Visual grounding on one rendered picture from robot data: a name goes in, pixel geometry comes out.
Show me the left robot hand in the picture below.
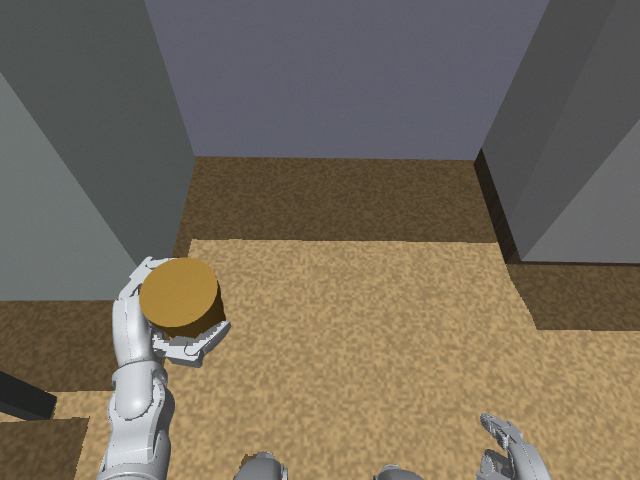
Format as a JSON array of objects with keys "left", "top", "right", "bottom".
[{"left": 112, "top": 256, "right": 231, "bottom": 368}]

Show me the right robot hand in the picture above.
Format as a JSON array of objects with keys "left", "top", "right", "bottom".
[{"left": 476, "top": 413, "right": 552, "bottom": 480}]

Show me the left robot arm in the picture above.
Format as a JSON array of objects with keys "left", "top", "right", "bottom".
[{"left": 96, "top": 360, "right": 175, "bottom": 480}]

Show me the cup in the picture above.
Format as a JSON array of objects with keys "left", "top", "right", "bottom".
[{"left": 139, "top": 258, "right": 226, "bottom": 339}]

